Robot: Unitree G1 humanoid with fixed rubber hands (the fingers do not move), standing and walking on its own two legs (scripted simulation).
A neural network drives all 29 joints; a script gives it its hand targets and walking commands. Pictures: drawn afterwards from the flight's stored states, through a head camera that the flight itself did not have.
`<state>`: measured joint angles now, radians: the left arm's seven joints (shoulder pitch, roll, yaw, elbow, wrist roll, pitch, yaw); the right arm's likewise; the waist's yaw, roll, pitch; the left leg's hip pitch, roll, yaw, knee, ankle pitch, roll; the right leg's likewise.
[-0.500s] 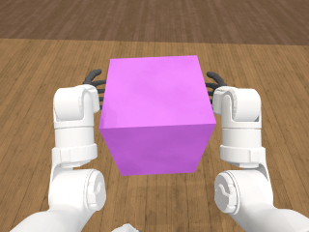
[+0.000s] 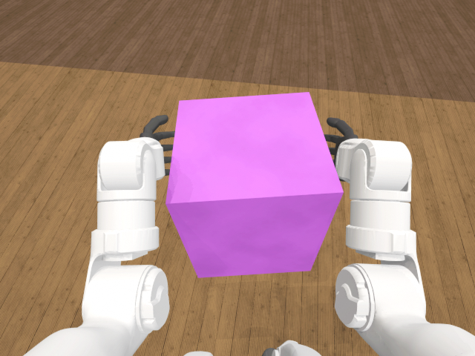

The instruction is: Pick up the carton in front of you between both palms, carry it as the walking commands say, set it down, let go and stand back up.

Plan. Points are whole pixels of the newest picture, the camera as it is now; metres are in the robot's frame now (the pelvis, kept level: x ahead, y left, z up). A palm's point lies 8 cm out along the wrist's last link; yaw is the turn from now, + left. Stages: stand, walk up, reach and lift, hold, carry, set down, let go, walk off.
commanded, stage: carry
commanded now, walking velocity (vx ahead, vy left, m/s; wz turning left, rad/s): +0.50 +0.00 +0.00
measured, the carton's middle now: (249, 191) +0.36 +0.01 +0.07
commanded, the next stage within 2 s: none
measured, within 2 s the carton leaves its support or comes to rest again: neither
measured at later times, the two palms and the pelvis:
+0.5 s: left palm (177, 32) +0.68 +0.18 +0.19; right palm (321, 44) +0.65 -0.12 +0.19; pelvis +0.29 +0.05 +0.03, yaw -1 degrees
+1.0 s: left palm out of the picture +0.90 +0.17 +0.21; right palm out of the picture +0.90 -0.13 +0.21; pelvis +0.51 +0.01 +0.06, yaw +0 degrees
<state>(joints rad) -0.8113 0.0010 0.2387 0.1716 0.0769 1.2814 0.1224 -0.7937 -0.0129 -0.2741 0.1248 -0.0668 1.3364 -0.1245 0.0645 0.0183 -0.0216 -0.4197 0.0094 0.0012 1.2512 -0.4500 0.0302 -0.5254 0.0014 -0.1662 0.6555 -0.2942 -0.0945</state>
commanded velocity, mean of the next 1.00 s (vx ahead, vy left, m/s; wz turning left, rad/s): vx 0.26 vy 0.00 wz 0.00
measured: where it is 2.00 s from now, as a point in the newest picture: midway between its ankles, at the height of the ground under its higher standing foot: (243, 255)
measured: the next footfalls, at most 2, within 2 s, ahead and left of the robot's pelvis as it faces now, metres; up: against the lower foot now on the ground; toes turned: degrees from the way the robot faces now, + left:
left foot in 0.34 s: +0.39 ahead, +0.13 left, +0.02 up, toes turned +6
right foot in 0.76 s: +0.64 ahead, -0.07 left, +0.05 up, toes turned -7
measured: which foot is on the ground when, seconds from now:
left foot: up 0.00-0.32, down 0.34-0.78, up 0.80-1.00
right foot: down 0.00-0.34, up 0.36-0.74, down 0.76-1.00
